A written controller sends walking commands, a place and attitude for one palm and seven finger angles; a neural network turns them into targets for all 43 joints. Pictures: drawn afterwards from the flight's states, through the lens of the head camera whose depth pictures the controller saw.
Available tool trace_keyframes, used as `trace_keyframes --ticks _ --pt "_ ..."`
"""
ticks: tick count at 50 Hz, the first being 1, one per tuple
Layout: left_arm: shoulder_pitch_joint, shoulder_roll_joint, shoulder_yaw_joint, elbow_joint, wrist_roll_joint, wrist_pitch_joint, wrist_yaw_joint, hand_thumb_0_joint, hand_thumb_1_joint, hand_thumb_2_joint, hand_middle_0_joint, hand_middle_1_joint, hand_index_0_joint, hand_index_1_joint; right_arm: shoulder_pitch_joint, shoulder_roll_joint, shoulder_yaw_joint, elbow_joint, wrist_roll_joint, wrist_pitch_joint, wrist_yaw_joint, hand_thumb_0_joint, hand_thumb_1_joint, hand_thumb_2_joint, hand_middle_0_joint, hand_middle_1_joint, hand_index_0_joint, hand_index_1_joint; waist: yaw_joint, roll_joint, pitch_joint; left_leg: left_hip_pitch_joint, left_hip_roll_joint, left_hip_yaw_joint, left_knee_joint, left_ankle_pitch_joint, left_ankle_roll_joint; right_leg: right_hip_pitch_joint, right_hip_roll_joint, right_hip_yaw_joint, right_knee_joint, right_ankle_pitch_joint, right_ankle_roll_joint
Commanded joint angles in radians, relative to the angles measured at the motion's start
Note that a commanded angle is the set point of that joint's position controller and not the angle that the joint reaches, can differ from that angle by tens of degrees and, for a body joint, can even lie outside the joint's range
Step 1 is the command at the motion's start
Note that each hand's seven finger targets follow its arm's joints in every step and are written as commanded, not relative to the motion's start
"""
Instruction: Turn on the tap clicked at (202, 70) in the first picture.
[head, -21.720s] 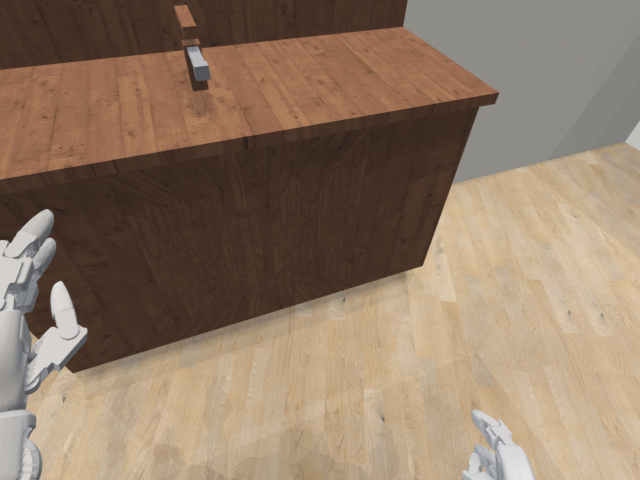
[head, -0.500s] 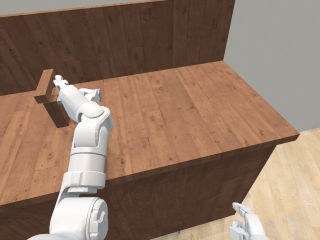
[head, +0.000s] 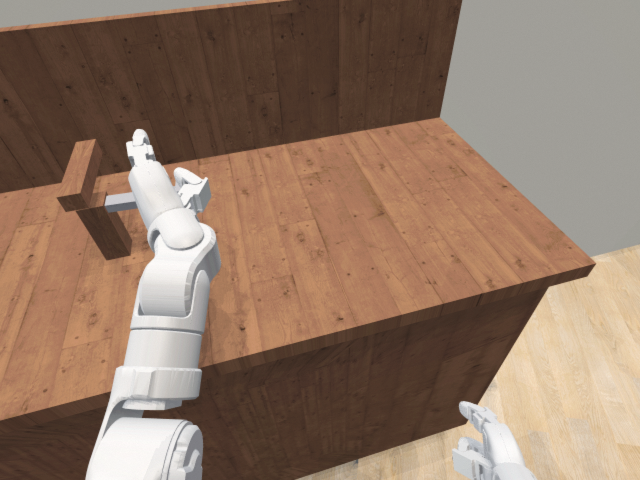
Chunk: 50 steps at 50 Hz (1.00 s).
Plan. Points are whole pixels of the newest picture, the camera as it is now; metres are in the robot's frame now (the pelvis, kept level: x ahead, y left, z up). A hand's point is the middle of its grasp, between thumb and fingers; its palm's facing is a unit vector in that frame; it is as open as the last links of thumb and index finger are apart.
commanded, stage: draw the hand back beside the body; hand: left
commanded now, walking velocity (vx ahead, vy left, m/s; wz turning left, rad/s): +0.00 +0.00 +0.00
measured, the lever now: (186, 192) +0.46 +0.26 +0.13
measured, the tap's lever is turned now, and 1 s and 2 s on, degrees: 86 86 86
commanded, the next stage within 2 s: step back with the hand held close in 1.38 s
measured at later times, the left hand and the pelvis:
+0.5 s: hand (151, 267) +0.27 +0.21 +0.18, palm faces +0.28 -0.93 -0.22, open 7.6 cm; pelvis -0.02 +0.01 +0.01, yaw -1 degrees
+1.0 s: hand (76, 336) +0.20 +0.26 +0.16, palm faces +0.37 -0.88 -0.29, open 7.4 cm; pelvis -0.02 +0.03 +0.00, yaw -1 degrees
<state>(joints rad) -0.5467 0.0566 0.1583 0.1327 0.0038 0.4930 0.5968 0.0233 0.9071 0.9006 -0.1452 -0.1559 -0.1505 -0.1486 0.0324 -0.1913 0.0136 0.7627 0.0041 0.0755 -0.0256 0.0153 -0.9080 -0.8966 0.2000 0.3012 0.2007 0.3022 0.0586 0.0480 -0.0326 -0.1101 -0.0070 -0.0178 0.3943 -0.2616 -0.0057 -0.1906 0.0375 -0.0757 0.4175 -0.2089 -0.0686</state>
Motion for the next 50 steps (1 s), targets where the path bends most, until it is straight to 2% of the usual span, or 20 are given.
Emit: trace_keyframes --ticks 1,4,5,6,7,9,10,13,17,20,21,24,30,33,34,36,40,43,45,50 --pt "-0.140 0.225 0.035 -0.370 -0.062 -0.034 -0.244 0.000 0.900 0.900 -0.156 -0.168 -0.156 -0.168 -0.142 -0.110 -0.015 -0.233 0.038 0.009 -0.062 0.000 -0.900 -0.900 0.200 0.300 0.200 0.300 0.015 -0.109 -0.295 0.046 0.003 0.031 -0.038 0.387 0.034 0.314 -0.053 0.075 -0.033 0.474 0.045" --pt "0.008 0.271 0.149 -0.421 -0.129 0.055 -0.225 0.000 0.900 0.900 -0.159 -0.177 -0.159 -0.177 -0.209 -0.105 0.002 -0.252 0.058 0.006 -0.062 0.000 -0.900 -0.900 0.200 0.300 0.200 0.300 0.051 -0.114 -0.190 0.000 0.001 0.028 -0.051 0.315 0.029 0.275 -0.049 0.073 -0.081 0.338 0.047" --pt "-0.020 0.240 0.108 -0.483 -0.127 0.065 -0.206 0.000 0.900 0.900 -0.160 -0.180 -0.160 -0.180 -0.222 -0.103 0.007 -0.260 0.059 -0.002 -0.058 0.000 -0.900 -0.900 0.200 0.300 0.200 0.300 0.041 -0.113 -0.185 0.002 0.001 0.030 -0.050 0.309 0.031 0.256 -0.050 0.073 -0.085 0.292 0.047" --pt "0.089 0.424 0.092 -0.412 -0.122 -0.107 -0.324 0.000 0.900 0.900 -0.161 -0.183 -0.161 -0.183 -0.132 -0.132 -0.003 -0.234 0.025 -0.007 -0.031 0.000 -0.900 -0.900 0.200 0.300 0.200 0.300 -0.028 -0.131 -0.102 -0.015 0.022 0.030 -0.035 0.255 0.042 0.203 -0.071 0.094 -0.069 0.372 0.072" --pt "0.150 0.459 0.148 -0.417 -0.126 -0.194 -0.361 0.000 0.900 0.900 -0.162 -0.186 -0.162 -0.186 -0.131 -0.118 -0.009 -0.260 0.028 -0.018 -0.020 0.000 -0.900 -0.900 0.200 0.300 0.200 0.300 0.007 -0.106 -0.153 -0.033 0.016 0.030 -0.043 0.240 0.047 0.244 -0.076 0.104 -0.058 0.359 0.068" --pt "0.050 0.470 0.101 -0.585 -0.118 -0.345 -0.410 0.000 0.900 0.900 -0.164 -0.192 -0.164 -0.192 -0.132 -0.105 -0.010 -0.280 0.032 -0.056 -0.015 0.000 -0.900 -0.900 0.200 0.300 0.200 0.300 -0.002 0.097 -0.188 0.032 0.007 0.041 -0.043 0.234 0.046 0.228 -0.077 0.118 -0.073 0.283 0.046" --pt "0.021 0.472 0.086 -0.620 -0.108 -0.404 -0.417 0.000 0.900 0.900 -0.165 -0.195 -0.165 -0.195 -0.123 -0.108 -0.012 -0.286 0.027 -0.081 -0.014 0.000 -0.900 -0.900 0.200 0.300 0.200 0.300 -0.011 0.116 -0.186 0.055 0.007 0.038 -0.043 0.231 0.043 0.207 -0.072 0.113 -0.090 0.248 0.040" --pt "0.054 0.446 0.054 -0.531 -0.101 -0.495 -0.432 0.000 0.900 0.900 -0.168 -0.204 -0.168 -0.204 -0.098 -0.120 -0.018 -0.278 0.023 -0.119 -0.022 0.000 -0.900 -0.900 0.200 0.300 0.200 0.300 -0.032 -0.019 -0.110 0.080 0.012 0.037 -0.056 0.171 0.049 0.146 -0.061 0.110 -0.156 0.135 0.045" --pt "0.111 0.383 -0.014 -0.463 -0.086 -0.567 -0.444 0.000 0.900 0.900 -0.172 -0.216 -0.172 -0.216 -0.078 -0.124 -0.019 -0.269 0.022 -0.144 -0.029 0.000 -0.900 -0.900 0.200 0.300 0.200 0.300 -0.041 -0.019 -0.055 0.100 0.005 0.029 -0.083 0.082 0.054 0.108 -0.060 0.104 -0.203 0.001 0.042" --pt "0.201 0.395 0.012 -0.467 -0.083 -0.600 -0.451 0.000 0.900 0.900 -0.175 -0.225 -0.175 -0.225 -0.074 -0.128 -0.019 -0.269 0.019 -0.141 -0.026 0.000 -0.900 -0.900 0.200 0.300 0.200 0.300 -0.025 0.001 -0.090 0.098 0.004 0.017 -0.112 0.104 0.049 0.162 -0.058 0.091 -0.193 0.032 0.034" --pt "0.261 0.401 0.031 -0.455 -0.086 -0.605 -0.452 0.000 0.900 0.900 -0.176 -0.228 -0.176 -0.228 -0.072 -0.127 -0.018 -0.272 0.016 -0.137 -0.026 0.000 -0.900 -0.900 0.200 0.300 0.200 0.300 -0.017 -0.029 -0.088 0.087 0.005 0.013 -0.118 0.117 0.048 0.180 -0.054 0.085 -0.190 0.047 0.033" --pt "0.357 0.465 0.124 -0.481 -0.090 -0.623 -0.460 0.000 0.900 0.900 -0.179 -0.237 -0.179 -0.237 -0.070 -0.130 -0.023 -0.275 0.013 -0.125 -0.023 0.000 -0.900 -0.900 0.200 0.300 0.200 0.300 -0.002 -0.023 -0.101 0.072 0.010 0.007 -0.125 0.164 0.041 0.223 -0.051 0.081 -0.178 0.109 0.027" --pt "0.441 0.450 0.135 -0.587 -0.087 -0.646 -0.476 0.000 0.900 0.900 -0.185 -0.255 -0.185 -0.255 -0.066 -0.118 -0.021 -0.295 0.006 -0.128 -0.017 0.000 -0.900 -0.900 0.200 0.300 0.200 0.300 -0.002 0.021 -0.087 0.070 0.022 -0.005 -0.122 0.205 0.029 0.223 -0.048 0.078 -0.167 0.146 0.019" --pt "0.511 0.431 0.128 -0.594 -0.089 -0.645 -0.480 0.000 0.900 0.900 -0.188 -0.264 -0.188 -0.264 -0.056 -0.120 -0.024 -0.297 0.004 -0.135 -0.015 0.000 -0.900 -0.900 0.200 0.300 0.200 0.300 -0.003 -0.010 -0.063 0.062 0.027 -0.003 -0.118 0.207 0.029 0.211 -0.047 0.077 -0.168 0.149 0.020" --pt "0.514 0.434 0.131 -0.622 -0.086 -0.649 -0.481 0.000 0.900 0.900 -0.189 -0.267 -0.189 -0.267 -0.064 -0.122 -0.024 -0.300 0.004 -0.139 -0.015 0.000 -0.900 -0.900 0.200 0.300 0.200 0.300 -0.003 0.022 -0.058 0.070 0.027 -0.007 -0.120 0.209 0.027 0.201 -0.047 0.076 -0.168 0.143 0.018" --pt "0.567 0.415 0.122 -0.598 -0.087 -0.649 -0.479 0.000 0.900 0.900 -0.191 -0.273 -0.191 -0.273 -0.053 -0.122 -0.024 -0.296 0.002 -0.143 -0.015 0.000 -0.900 -0.900 0.200 0.300 0.200 0.300 -0.004 -0.021 -0.033 0.056 0.030 -0.013 -0.122 0.199 0.026 0.191 -0.045 0.071 -0.169 0.130 0.019" --pt "0.570 0.414 0.115 -0.649 -0.077 -0.657 -0.477 0.000 0.900 0.900 -0.195 -0.285 -0.195 -0.285 -0.055 -0.127 -0.027 -0.290 0.004 -0.156 -0.016 0.000 -0.900 -0.900 0.200 0.300 0.200 0.300 -0.009 0.041 -0.017 0.059 0.028 -0.020 -0.123 0.162 0.021 0.169 -0.045 0.073 -0.169 0.092 0.017" --pt "0.624 0.422 0.131 -0.646 -0.082 -0.657 -0.473 0.000 0.900 0.900 -0.198 -0.294 -0.198 -0.294 -0.052 -0.130 -0.030 -0.291 0.002 -0.159 -0.019 0.000 -0.900 -0.900 0.200 0.300 0.200 0.300 -0.005 -0.026 -0.009 0.044 0.028 -0.024 -0.125 0.145 0.026 0.173 -0.045 0.072 -0.169 0.077 0.020" --pt "0.643 0.431 0.150 -0.669 -0.077 -0.664 -0.471 0.000 0.900 0.900 -0.200 -0.300 -0.200 -0.300 -0.050 -0.129 -0.030 -0.291 0.002 -0.163 -0.019 0.000 -0.900 -0.900 0.200 0.300 0.200 0.300 -0.002 0.038 -0.018 0.041 0.026 -0.028 -0.127 0.138 0.021 0.182 -0.047 0.073 -0.163 0.074 0.017" --pt "0.747 0.447 0.187 -0.703 -0.079 -0.666 -0.466 0.000 0.900 0.900 -0.200 -0.300 -0.200 -0.300 -0.045 -0.129 -0.033 -0.295 -0.001 -0.172 -0.016 0.000 -0.900 -0.900 0.200 0.300 0.200 0.300 0.007 0.043 -0.027 0.032 0.029 -0.036 -0.121 0.166 0.013 0.199 -0.046 0.070 -0.151 0.096 0.015"
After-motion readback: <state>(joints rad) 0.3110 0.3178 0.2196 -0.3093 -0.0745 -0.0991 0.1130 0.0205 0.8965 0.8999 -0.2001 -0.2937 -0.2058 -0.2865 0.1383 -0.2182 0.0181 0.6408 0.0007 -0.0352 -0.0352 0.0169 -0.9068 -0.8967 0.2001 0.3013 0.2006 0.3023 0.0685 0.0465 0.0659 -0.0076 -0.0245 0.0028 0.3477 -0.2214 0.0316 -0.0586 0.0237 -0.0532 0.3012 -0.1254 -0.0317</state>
